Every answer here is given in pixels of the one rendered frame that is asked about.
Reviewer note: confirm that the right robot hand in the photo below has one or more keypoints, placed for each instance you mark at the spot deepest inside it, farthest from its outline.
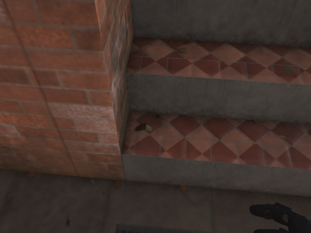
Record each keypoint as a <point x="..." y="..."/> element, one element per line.
<point x="283" y="215"/>

